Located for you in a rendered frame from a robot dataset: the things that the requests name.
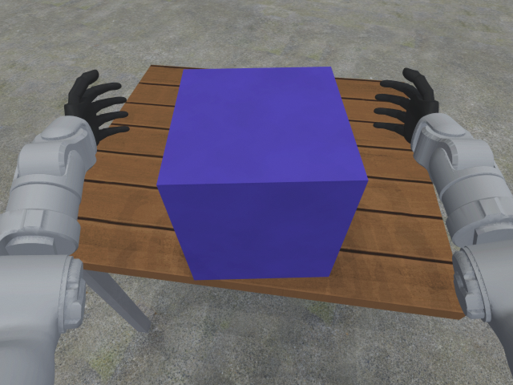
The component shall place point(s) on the carton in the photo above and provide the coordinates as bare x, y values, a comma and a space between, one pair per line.
261, 175

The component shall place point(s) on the right robot upper arm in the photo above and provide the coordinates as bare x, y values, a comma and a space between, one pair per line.
483, 282

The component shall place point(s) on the table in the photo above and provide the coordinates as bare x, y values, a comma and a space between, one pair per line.
395, 256

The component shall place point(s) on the robot left forearm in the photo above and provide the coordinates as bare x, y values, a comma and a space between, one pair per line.
42, 211

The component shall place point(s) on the left robot upper arm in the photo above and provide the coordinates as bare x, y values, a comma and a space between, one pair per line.
41, 296

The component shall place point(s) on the robot right forearm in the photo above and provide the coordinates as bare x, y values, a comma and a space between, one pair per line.
474, 193

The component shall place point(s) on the robot right hand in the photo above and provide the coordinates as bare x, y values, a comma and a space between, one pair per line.
421, 103

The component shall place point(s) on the robot left hand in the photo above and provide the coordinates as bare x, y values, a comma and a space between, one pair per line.
80, 104

